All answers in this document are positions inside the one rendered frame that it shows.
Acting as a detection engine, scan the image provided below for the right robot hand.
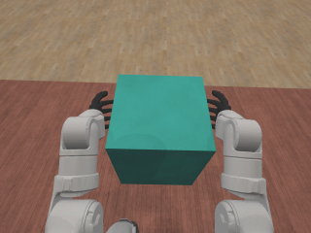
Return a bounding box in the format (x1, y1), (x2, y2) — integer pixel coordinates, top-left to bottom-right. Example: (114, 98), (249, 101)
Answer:
(207, 90), (231, 129)

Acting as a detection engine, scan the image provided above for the carton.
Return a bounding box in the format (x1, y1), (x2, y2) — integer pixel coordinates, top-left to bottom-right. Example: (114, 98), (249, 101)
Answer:
(105, 74), (217, 185)

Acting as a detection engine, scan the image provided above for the robot left upper arm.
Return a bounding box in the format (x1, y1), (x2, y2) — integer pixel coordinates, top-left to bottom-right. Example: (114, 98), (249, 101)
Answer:
(46, 199), (104, 233)

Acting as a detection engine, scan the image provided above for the right robot forearm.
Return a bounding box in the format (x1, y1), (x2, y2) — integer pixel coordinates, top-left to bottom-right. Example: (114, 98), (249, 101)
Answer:
(215, 110), (274, 233)

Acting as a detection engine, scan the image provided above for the robot left shin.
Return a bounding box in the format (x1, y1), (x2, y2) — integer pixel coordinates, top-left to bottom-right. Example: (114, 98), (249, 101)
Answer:
(120, 218), (132, 224)

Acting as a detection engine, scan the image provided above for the left robot hand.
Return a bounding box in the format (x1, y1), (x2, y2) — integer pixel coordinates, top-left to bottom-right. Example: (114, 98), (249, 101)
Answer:
(88, 90), (114, 129)

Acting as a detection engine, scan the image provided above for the left robot thigh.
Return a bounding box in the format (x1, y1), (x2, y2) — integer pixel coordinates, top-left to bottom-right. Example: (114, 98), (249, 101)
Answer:
(106, 221), (136, 233)

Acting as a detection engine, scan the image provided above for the left robot forearm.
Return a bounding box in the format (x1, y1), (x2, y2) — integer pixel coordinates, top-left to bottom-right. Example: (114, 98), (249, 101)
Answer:
(45, 109), (106, 233)

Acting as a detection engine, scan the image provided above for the robot right upper arm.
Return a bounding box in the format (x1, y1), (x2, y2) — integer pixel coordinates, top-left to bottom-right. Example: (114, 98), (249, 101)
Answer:
(214, 199), (274, 233)

